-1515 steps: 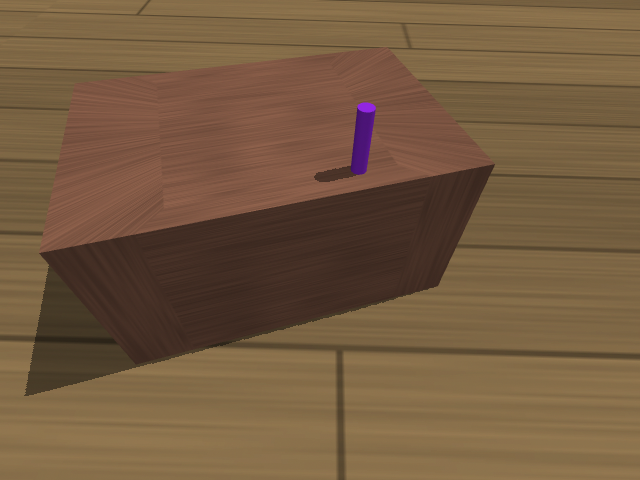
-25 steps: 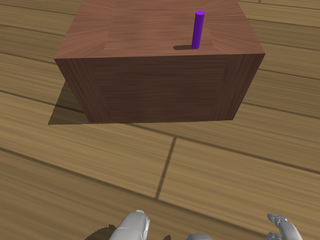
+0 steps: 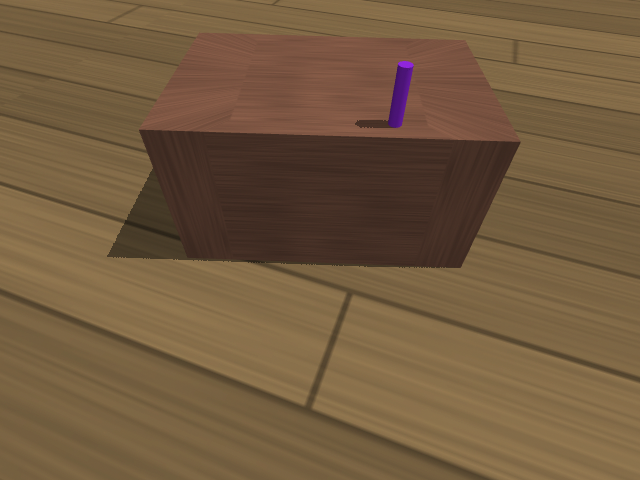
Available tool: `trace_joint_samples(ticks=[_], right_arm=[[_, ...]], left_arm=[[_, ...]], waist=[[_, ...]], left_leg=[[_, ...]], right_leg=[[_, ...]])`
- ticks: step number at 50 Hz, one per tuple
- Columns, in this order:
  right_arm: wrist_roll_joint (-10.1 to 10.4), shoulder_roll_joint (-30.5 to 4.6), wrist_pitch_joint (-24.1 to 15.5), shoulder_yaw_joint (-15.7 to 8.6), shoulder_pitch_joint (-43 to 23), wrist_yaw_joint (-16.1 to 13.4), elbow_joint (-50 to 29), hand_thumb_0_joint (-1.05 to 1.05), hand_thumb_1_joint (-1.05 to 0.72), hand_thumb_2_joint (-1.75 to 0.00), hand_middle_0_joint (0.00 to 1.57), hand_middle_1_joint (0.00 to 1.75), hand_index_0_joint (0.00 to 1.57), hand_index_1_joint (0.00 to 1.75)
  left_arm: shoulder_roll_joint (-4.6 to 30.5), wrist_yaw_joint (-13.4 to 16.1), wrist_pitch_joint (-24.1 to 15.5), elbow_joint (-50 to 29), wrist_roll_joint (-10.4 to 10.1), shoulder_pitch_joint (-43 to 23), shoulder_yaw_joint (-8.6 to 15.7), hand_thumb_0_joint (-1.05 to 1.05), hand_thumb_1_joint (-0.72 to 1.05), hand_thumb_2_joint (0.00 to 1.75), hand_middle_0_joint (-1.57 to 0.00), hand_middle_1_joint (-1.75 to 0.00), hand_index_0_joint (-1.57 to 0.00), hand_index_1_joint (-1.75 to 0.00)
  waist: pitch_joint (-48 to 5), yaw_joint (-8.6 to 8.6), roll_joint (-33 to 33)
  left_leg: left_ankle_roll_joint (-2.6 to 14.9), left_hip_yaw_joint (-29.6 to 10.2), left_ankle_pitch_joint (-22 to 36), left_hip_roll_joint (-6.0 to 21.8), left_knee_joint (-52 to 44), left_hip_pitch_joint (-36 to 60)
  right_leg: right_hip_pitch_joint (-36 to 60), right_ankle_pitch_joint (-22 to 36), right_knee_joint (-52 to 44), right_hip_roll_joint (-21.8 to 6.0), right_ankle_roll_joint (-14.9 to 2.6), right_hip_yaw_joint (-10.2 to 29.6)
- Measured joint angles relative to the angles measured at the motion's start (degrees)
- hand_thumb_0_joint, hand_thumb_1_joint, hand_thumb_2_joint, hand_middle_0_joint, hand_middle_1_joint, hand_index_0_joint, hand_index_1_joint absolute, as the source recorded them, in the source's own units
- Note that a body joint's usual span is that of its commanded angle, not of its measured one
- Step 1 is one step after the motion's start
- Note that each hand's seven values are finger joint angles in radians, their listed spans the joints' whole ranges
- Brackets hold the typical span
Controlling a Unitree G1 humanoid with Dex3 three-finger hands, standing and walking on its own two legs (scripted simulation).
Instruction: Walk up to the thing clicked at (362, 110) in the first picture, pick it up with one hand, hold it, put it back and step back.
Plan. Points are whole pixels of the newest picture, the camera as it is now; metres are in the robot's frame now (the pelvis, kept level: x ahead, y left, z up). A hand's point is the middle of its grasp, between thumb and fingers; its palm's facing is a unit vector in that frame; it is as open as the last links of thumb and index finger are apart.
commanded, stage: step back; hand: right
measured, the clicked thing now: (400, 96) +1.08 -0.23 -0.07
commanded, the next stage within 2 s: stand in 0.56 s
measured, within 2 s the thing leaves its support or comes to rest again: neither
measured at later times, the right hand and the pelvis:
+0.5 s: hand out of the picture +0.15 -0.23 -0.14, palm faces -0.02 +0.94 -0.34, open 7.4 cm; pelvis +0.04 +0.02 +0.01, yaw +0 degrees
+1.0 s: hand out of the picture +0.12 -0.24 -0.13, palm faces -0.01 +0.94 -0.34, open 7.4 cm; pelvis +0.03 +0.01 +0.02, yaw +0 degrees
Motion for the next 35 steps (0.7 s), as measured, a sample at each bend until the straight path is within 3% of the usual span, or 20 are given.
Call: trace_joint_samples(ticks=[3, 6, 9, 10, 13, 14, 16, 18, 29, 35], right_arm=[[0.28, -1.11, -0.44, -0.26, -0.04, -0.07, 0.16, 0.01, -0.90, -0.89, 0.21, 0.30, 0.20, 0.30], [0.28, -1.91, -0.96, -0.56, 0.02, 0.01, 0.75, 0.01, -0.90, -0.89, 0.21, 0.30, 0.20, 0.30], [-0.05, -1.49, -1.57, -0.86, -0.32, -0.17, 1.60, 0.01, -0.90, -0.89, 0.21, 0.30, 0.20, 0.30], [-0.21, -1.07, -1.73, -0.80, -0.52, -0.26, 1.86, 0.01, -0.90, -0.90, 0.21, 0.30, 0.20, 0.30], [-0.24, 0.16, -1.90, -0.13, -1.09, 0.00, 2.27, 0.01, -0.90, -0.89, 0.21, 0.30, 0.20, 0.30], [-0.20, 0.64, -1.91, 0.12, -1.42, 0.08, 2.40, 0.01, -0.90, -0.89, 0.21, 0.30, 0.20, 0.30], [0.03, 1.45, -1.97, 0.56, -2.18, 0.11, 2.72, 0.01, -0.90, -0.89, 0.21, 0.30, 0.20, 0.30], [0.40, 1.93, -1.90, 0.81, -3.00, 0.00, 2.98, 0.01, -0.90, -0.89, 0.21, 0.30, 0.20, 0.30], [1.27, 1.58, -1.50, 0.51, -7.56, -0.74, 3.90, 0.01, -0.90, -0.89, 0.21, 0.30, 0.20, 0.30], [1.62, 1.30, -1.47, 1.21, -8.76, -0.51, 5.13, 0.01, -0.90, -0.89, 0.21, 0.30, 0.20, 0.30]], left_arm=[[-1.36, 0.11, -0.75, -0.25, -0.02, -0.50, -0.50, 0.01, 0.90, 0.90, -0.21, -0.30, -0.21, -0.30], [-1.89, 0.05, -0.90, -0.29, -0.03, -1.21, -0.96, 0.01, 0.90, 0.90, -0.21, -0.30, -0.21, -0.30], [-1.31, 0.09, -0.26, -0.11, -0.39, -2.07, -1.35, 0.01, 0.90, 0.90, -0.21, -0.30, -0.21, -0.30], [-1.04, 0.13, 0.01, 0.08, -0.69, -2.20, -1.49, 0.01, 0.90, 0.90, -0.21, -0.30, -0.21, -0.30], [-0.20, 0.15, 0.49, 1.04, -1.29, -2.85, -1.62, 0.01, 0.90, 0.90, -0.21, -0.30, -0.21, -0.30], [0.17, 0.23, 0.40, 1.31, -1.33, -3.15, -1.61, 0.01, 0.90, 0.90, -0.21, -0.30, -0.21, -0.30], [0.72, 0.46, -0.08, 1.90, -1.49, -3.88, -1.56, 0.01, 0.90, 0.90, -0.21, -0.30, -0.21, -0.30], [0.81, 0.65, -0.52, 2.37, -1.59, -4.64, -1.62, 0.01, 0.90, 0.90, -0.21, -0.30, -0.21, -0.30], [-0.01, 1.36, -0.84, 2.67, -1.70, -8.96, -2.52, 0.00, 0.90, 0.90, -0.21, -0.30, -0.21, -0.30], [-0.89, 1.37, -0.65, 4.00, -2.13, -10.47, -3.60, 0.00, 0.90, 0.90, -0.21, -0.30, -0.21, -0.30]], waist=[[0.25, 0.71, 0.33], [0.28, 1.02, 0.41], [0.74, 0.93, -1.07], [0.64, 0.90, -1.78], [0.14, 0.48, -2.37], [0.25, 0.40, -2.56], [0.57, 0.30, -2.76], [0.71, 0.06, -2.37], [1.06, -0.61, -0.95], [1.32, -1.10, -1.28]], left_leg=[[0.31, -0.53, -1.31, -1.25, 3.38, -2.21], [0.26, 0.56, -0.01, -0.73, -0.60, -2.00], [0.02, 1.98, 10.49, -1.43, -7.69, 0.53], [0.14, 2.49, 11.00, -1.85, -8.13, 0.84], [0.49, 2.92, 9.62, -1.47, -8.41, 1.21], [0.42, 3.01, 9.41, -1.23, -8.65, 1.53], [0.14, 3.14, 9.18, -0.79, -9.12, 2.20], [-0.10, 2.97, 9.10, -0.30, -9.69, 2.76], [-0.35, 3.26, 8.86, -0.38, -11.48, 5.04], [-0.55, 3.29, 11.85, -0.50, -17.09, 7.86]], right_leg=[[0.36, -0.07, -0.74, -0.80, -0.03, -0.32], [0.47, -0.28, -0.86, -1.70, 0.85, -0.73], [0.11, -1.81, 1.24, -3.26, 1.97, -0.26], [-0.05, -2.22, 1.65, -3.68, 1.94, 0.26], [0.08, -5.90, 1.79, -2.75, 0.83, 1.36], [0.61, -4.62, 0.75, -2.54, 0.71, 1.40], [1.95, -0.73, -1.88, -2.29, 1.56, 1.30], [3.00, -0.70, -3.43, -1.86, 2.24, 1.10], [4.66, -1.74, -4.05, -1.97, 2.13, 1.33], [7.24, 0.95, -9.12, -2.07, 2.21, 1.28]])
